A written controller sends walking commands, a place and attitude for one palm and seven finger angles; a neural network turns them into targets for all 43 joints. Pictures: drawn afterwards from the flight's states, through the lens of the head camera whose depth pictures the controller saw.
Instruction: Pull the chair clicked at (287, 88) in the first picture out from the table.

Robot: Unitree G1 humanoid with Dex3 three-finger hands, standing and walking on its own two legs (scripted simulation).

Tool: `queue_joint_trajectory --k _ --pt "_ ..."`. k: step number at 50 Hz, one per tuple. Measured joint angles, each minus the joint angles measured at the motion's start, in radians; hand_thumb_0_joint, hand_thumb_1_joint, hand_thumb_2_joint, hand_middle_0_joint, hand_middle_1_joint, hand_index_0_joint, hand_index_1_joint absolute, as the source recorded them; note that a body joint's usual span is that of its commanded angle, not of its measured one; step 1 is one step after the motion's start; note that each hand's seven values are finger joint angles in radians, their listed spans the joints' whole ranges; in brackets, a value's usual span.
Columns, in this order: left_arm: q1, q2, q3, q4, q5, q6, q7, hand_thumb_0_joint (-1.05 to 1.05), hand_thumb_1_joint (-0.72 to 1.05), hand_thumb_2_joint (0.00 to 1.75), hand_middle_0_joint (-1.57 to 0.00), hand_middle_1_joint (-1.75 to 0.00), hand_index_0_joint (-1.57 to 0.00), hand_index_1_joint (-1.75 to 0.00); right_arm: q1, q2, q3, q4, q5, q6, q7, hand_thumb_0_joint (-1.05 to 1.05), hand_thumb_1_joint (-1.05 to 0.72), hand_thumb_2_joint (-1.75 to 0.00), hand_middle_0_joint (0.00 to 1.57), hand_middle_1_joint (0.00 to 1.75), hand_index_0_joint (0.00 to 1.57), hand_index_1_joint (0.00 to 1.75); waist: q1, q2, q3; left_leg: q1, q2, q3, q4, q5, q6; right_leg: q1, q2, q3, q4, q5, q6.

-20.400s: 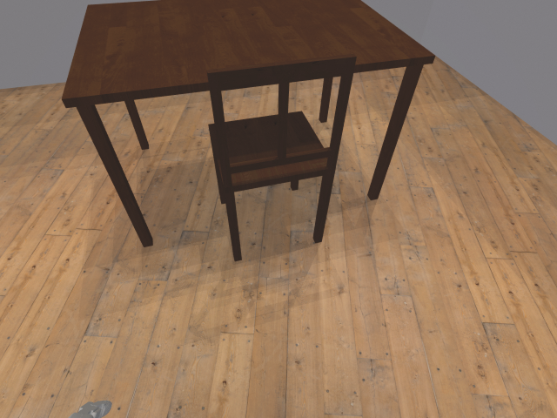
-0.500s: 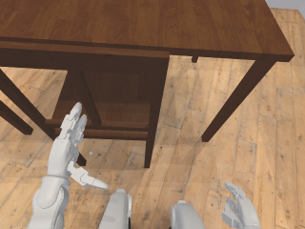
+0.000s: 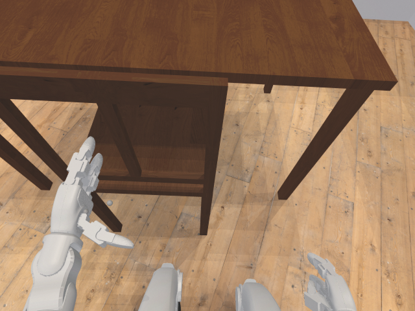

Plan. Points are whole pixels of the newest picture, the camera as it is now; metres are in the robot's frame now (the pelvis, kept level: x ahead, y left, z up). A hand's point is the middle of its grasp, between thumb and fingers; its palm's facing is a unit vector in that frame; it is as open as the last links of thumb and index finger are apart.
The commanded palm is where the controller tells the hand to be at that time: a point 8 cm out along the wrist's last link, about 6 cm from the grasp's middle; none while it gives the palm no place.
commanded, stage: aim the fingers beside a spindle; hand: left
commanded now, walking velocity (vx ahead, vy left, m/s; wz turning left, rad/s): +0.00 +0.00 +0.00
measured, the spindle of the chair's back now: (123, 144) +0.44 +0.20 +0.02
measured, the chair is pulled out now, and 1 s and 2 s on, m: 0.00 0.00 0.00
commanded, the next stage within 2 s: push the fingers through the gap in 1.58 s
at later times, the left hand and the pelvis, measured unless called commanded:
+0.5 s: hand (129, 217) +0.28 +0.15 +0.02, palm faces -0.10 -1.00 +0.03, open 16.9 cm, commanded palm +0.28 +0.23 +0.04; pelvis +0.00 +0.01 +0.00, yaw -1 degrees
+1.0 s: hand (105, 198) +0.30 +0.20 +0.04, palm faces +0.05 -0.99 -0.09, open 16.9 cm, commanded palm +0.28 +0.23 +0.03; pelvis +0.00 +0.01 +0.00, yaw +0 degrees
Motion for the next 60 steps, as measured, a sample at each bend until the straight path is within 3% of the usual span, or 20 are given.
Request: queue_joint_trajectory --k 3,5,9,13,17,20,22,26,30,32,34,38,40,43,47,51,53,55,57,60 --pt "-0.008 -0.017 -0.008 0.089 -0.018 0.077 -0.040 -0.01 -0.49 0.30 -0.06 -0.08 -0.05 -0.08 0.002 -0.003 0.005 -0.018 0.006 0.002 -0.003 0.02 -0.90 -0.90 0.21 0.30 0.21 0.30 -0.005 -0.001 0.003 -0.010 0.000 0.005 0.003 0.000 0.003 -0.013 0.000 0.005 0.004 0.000 0.002" --pt "0.035 -0.032 -0.029 0.050 -0.016 0.085 -0.041 -0.01 -0.49 0.30 -0.05 -0.08 -0.05 -0.08 0.007 0.003 -0.002 -0.027 0.001 -0.008 -0.009 0.02 -0.90 -0.90 0.21 0.30 0.21 0.30 -0.010 -0.007 0.010 -0.013 0.004 0.009 0.006 -0.003 0.005 -0.017 0.002 0.009 0.006 0.000 0.003" --pt "0.141 -0.035 -0.070 -0.162 0.002 -0.004 0.008 -0.02 -0.49 0.30 -0.06 -0.08 -0.05 -0.08 0.018 0.019 -0.015 -0.019 -0.015 -0.036 -0.019 0.02 -0.90 -0.90 0.21 0.30 0.21 0.30 -0.007 -0.025 0.024 0.007 0.007 0.013 -0.002 -0.007 0.005 0.002 0.005 0.014 -0.006 0.001 0.003" --pt "0.099 -0.001 -0.025 -0.178 0.025 -0.082 0.044 -0.02 -0.49 0.30 -0.06 -0.09 -0.06 -0.08 0.015 0.018 -0.009 0.007 -0.021 -0.029 -0.009 0.02 -0.90 -0.90 0.21 0.30 0.20 0.30 0.000 -0.015 0.009 0.012 0.002 0.004 -0.009 -0.003 0.005 0.014 0.002 0.004 -0.017 0.004 0.005" --pt "-0.022 0.005 0.014 0.028 -0.007 0.003 -0.003 -0.01 -0.50 0.30 -0.06 -0.08 -0.06 -0.08 0.002 0.003 0.006 0.005 0.002 -0.003 0.000 0.02 -0.90 -0.90 0.21 0.30 0.21 0.30 0.002 -0.003 0.002 -0.010 -0.004 0.000 0.007 -0.003 0.008 -0.005 -0.004 0.000 -0.001 0.000 0.008" --pt "-0.025 -0.020 -0.017 0.098 -0.021 0.087 -0.043 -0.01 -0.49 0.30 -0.05 -0.08 -0.05 -0.08 0.004 -0.001 0.005 -0.014 0.008 -0.001 -0.003 0.02 -0.90 -0.90 0.21 0.30 0.21 0.30 -0.005 -0.001 0.009 -0.023 -0.006 0.003 0.013 -0.004 0.012 -0.017 -0.006 0.003 0.003 0.000 0.011" --pt "0.023 -0.039 -0.059 0.036 -0.009 0.097 -0.039 -0.01 -0.49 0.30 -0.05 -0.08 -0.05 -0.08 0.007 0.003 -0.002 -0.025 0.001 -0.013 -0.010 0.02 -0.90 -0.90 0.21 0.30 0.21 0.30 -0.011 -0.007 0.016 -0.026 -0.003 0.007 0.015 -0.007 0.014 -0.021 -0.003 0.008 0.004 0.000 0.013" --pt "0.135 -0.045 -0.118 -0.195 0.022 0.007 0.028 -0.02 -0.49 0.30 -0.06 -0.08 -0.05 -0.08 0.016 0.024 -0.014 -0.020 -0.017 -0.037 -0.018 0.02 -0.90 -0.90 0.21 0.30 0.21 0.30 -0.013 -0.027 0.027 0.005 0.003 0.021 -0.004 -0.008 0.014 0.002 0.000 0.021 -0.014 0.005 0.014" --pt "0.090 -0.008 -0.052 -0.195 0.050 -0.068 0.087 -0.02 -0.49 0.30 -0.07 -0.09 -0.06 -0.08 0.014 0.027 -0.006 -0.003 -0.024 -0.016 -0.001 0.02 -0.90 -0.90 0.21 0.30 0.20 0.30 -0.005 -0.016 0.010 0.018 -0.001 0.015 -0.016 -0.003 0.013 0.019 -0.002 0.014 -0.028 0.008 0.013" --pt "0.027 0.000 -0.012 -0.086 0.038 -0.043 0.074 -0.01 -0.49 0.30 -0.07 -0.09 -0.06 -0.08 0.007 0.019 0.004 -0.001 -0.013 0.005 0.008 0.02 -0.90 -0.90 0.21 0.30 0.20 0.30 -0.001 -0.008 0.003 0.011 -0.004 0.010 -0.011 -0.002 0.013 0.014 -0.004 0.010 -0.021 0.006 0.014" --pt "-0.022 -0.001 0.007 0.029 0.014 0.019 0.036 -0.01 -0.49 0.30 -0.06 -0.08 -0.06 -0.08 0.002 0.010 0.013 -0.007 0.002 0.019 0.010 0.02 -0.90 -0.90 0.21 0.30 0.21 0.30 0.001 -0.004 0.005 0.003 -0.006 0.009 -0.005 -0.001 0.013 0.007 -0.006 0.008 -0.014 0.004 0.013" --pt "0.015 -0.030 -0.040 0.072 -0.014 0.097 -0.030 -0.01 -0.49 0.30 -0.05 -0.08 -0.05 -0.08 0.006 0.006 0.007 -0.028 0.005 0.008 -0.002 0.02 -0.90 -0.90 0.21 0.30 0.21 0.30 -0.006 -0.004 0.012 -0.014 -0.005 0.007 0.004 -0.004 0.015 -0.008 -0.005 0.007 -0.008 0.003 0.014" --pt "0.082 -0.047 -0.087 -0.031 -0.006 0.076 -0.024 -0.01 -0.49 0.30 -0.05 -0.08 -0.05 -0.08 0.010 0.012 -0.004 -0.031 -0.003 -0.011 -0.012 0.02 -0.90 -0.90 0.21 0.30 0.21 0.30 -0.008 -0.013 0.021 -0.008 -0.002 0.010 0.004 -0.008 0.015 -0.004 -0.002 0.010 -0.010 0.002 0.014" --pt "0.160 -0.045 -0.130 -0.210 0.022 -0.008 0.029 -0.02 -0.49 0.30 -0.06 -0.08 -0.05 -0.08 0.016 0.023 -0.014 -0.019 -0.019 -0.034 -0.019 0.02 -0.90 -0.90 0.21 0.30 0.21 0.30 -0.007 -0.026 0.025 0.013 0.001 0.015 -0.008 -0.008 0.012 0.014 -0.001 0.015 -0.020 0.004 0.012" --pt "0.095 -0.013 -0.067 -0.196 0.055 -0.085 0.085 -0.01 -0.49 0.30 -0.07 -0.09 -0.06 -0.08 0.005 0.022 -0.008 0.001 -0.025 -0.017 -0.004 0.02 -0.90 -0.90 0.21 0.30 0.20 0.30 -0.003 -0.015 0.009 0.020 -0.002 0.008 -0.014 -0.002 0.010 0.023 -0.002 0.008 -0.025 0.006 0.010" --pt "-0.033 0.000 0.001 0.044 0.018 0.018 0.035 -0.01 -0.50 0.30 -0.06 -0.08 -0.06 -0.08 -0.010 0.006 0.012 -0.007 0.003 0.023 0.006 0.02 -0.90 -0.90 0.21 0.30 0.21 0.30 0.000 -0.004 0.008 0.002 -0.006 0.004 -0.002 0.001 0.008 0.005 -0.005 0.004 -0.006 0.002 0.008" --pt "-0.043 -0.008 -0.004 0.114 -0.003 0.077 -0.002 -0.01 -0.49 0.30 -0.06 -0.08 -0.06 -0.08 -0.008 0.001 0.014 -0.019 0.009 0.024 0.003 0.02 -0.90 -0.90 0.21 0.30 0.21 0.30 -0.003 -0.001 0.011 -0.009 -0.006 0.002 0.003 0.001 0.009 -0.006 -0.005 0.003 -0.001 0.002 0.008" --pt "-0.001 -0.026 -0.035 0.086 -0.011 0.099 -0.022 -0.01 -0.49 0.30 -0.05 -0.08 -0.05 -0.08 -0.002 0.003 0.005 -0.029 0.005 0.013 -0.004 0.02 -0.90 -0.90 0.21 0.30 0.21 0.30 -0.007 -0.003 0.017 -0.016 -0.004 0.003 0.006 -0.001 0.009 -0.013 -0.003 0.004 0.000 0.003 0.008" --pt "0.072 -0.043 -0.080 -0.032 -0.007 0.075 -0.013 -0.02 -0.49 0.30 -0.05 -0.08 -0.05 -0.08 0.006 0.010 -0.005 -0.031 -0.003 -0.008 -0.014 0.02 -0.90 -0.90 0.21 0.30 0.21 0.30 -0.009 -0.010 0.025 -0.010 0.001 0.007 0.005 -0.004 0.009 -0.009 0.001 0.008 -0.003 0.003 0.007" --pt "0.162 -0.046 -0.128 -0.223 0.015 -0.016 0.034 -0.02 -0.49 0.30 -0.06 -0.08 -0.05 -0.08 0.018 0.022 -0.016 -0.016 -0.016 -0.031 -0.020 0.02 -0.90 -0.90 0.21 0.30 0.21 0.30 -0.007 -0.021 0.027 0.017 0.003 0.013 -0.014 -0.003 0.007 0.014 0.002 0.014 -0.020 0.006 0.007"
